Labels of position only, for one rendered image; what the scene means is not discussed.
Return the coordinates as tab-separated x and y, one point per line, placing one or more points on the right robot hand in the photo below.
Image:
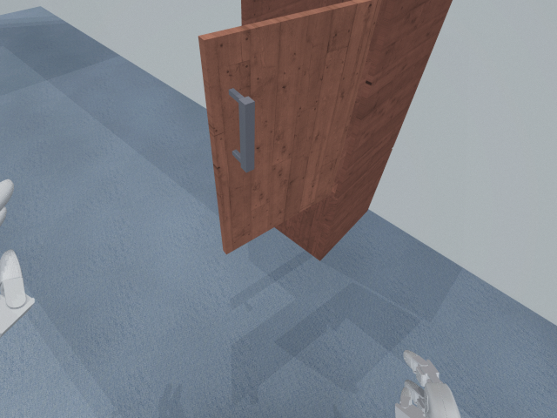
434	401

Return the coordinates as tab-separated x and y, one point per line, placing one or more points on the left robot hand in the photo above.
14	303

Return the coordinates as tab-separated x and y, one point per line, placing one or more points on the handle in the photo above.
246	108

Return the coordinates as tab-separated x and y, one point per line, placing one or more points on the cupboard door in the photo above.
303	71

